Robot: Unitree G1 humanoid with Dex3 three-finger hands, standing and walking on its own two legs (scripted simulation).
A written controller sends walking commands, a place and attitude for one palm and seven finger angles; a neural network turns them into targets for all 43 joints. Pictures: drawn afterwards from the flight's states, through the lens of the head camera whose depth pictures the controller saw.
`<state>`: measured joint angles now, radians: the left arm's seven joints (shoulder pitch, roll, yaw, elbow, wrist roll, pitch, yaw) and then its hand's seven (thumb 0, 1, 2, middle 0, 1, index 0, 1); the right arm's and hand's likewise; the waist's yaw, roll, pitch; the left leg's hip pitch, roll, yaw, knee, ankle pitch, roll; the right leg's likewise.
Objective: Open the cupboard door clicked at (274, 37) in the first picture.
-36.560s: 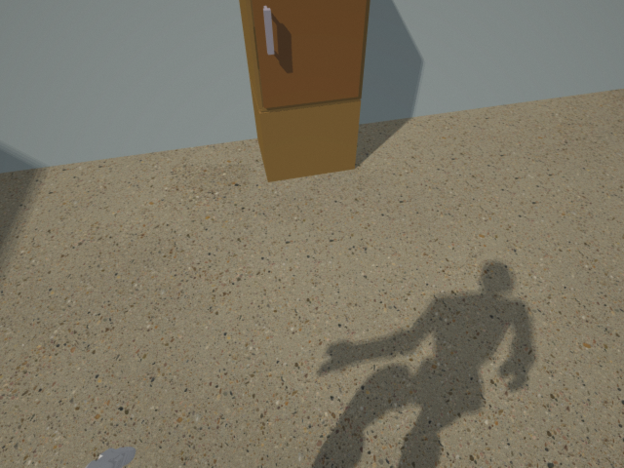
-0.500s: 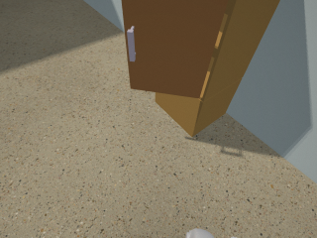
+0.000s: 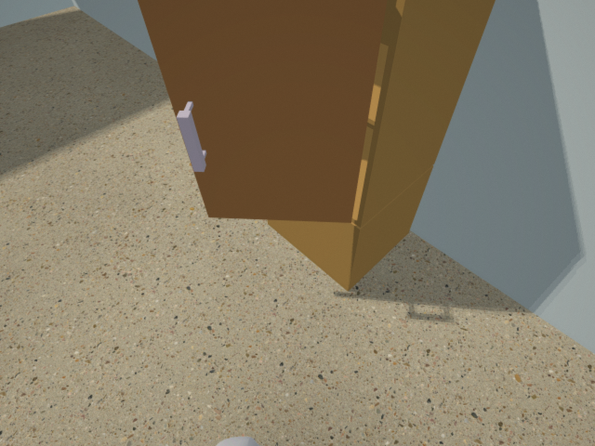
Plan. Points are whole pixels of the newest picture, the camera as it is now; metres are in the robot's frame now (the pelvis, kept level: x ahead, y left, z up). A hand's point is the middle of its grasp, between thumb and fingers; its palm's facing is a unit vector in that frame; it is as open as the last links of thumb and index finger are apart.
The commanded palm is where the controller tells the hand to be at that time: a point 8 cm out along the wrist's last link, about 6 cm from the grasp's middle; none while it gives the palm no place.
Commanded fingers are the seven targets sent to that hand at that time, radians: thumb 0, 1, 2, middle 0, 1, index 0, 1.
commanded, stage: take the last steps up to it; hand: left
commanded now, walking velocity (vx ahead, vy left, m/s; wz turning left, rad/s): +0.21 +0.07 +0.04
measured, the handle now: (194, 137) +0.72 +0.26 -0.03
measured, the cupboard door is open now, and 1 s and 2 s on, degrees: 42 42 42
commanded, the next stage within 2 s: come to a stop and stand still in 0.18 s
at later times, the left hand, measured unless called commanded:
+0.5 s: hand out of the picture +0.15 +0.25 -0.18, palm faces +0.04 -0.99 -0.14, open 7.4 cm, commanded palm none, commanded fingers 0.00 0.90 0.90 -0.20 -0.30 -0.20 -0.30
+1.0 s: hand (188, 431) +0.17 +0.18 -0.15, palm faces +0.00 -0.96 -0.27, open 7.2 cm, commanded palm none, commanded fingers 0.00 0.90 0.90 -0.20 -0.30 -0.20 -0.30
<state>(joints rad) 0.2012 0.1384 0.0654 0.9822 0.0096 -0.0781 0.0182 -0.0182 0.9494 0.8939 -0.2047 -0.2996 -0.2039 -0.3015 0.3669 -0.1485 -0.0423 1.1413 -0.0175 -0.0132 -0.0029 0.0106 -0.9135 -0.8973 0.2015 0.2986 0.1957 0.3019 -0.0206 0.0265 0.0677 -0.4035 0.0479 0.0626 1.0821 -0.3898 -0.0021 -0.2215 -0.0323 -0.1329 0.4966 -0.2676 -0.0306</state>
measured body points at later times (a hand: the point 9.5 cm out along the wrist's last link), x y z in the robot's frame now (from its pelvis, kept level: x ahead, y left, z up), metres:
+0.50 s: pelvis +0.12 +0.08 +0.00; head +0.16 +0.10 +0.45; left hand +0.14 +0.30 -0.17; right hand +0.19 -0.16 -0.14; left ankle +0.16 +0.14 -0.74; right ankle +0.10 -0.07 -0.67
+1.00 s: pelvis +0.10 +0.00 +0.00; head +0.11 -0.03 +0.45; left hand +0.17 +0.23 -0.13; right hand +0.09 -0.24 -0.17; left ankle +0.11 +0.13 -0.69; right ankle +0.06 -0.12 -0.74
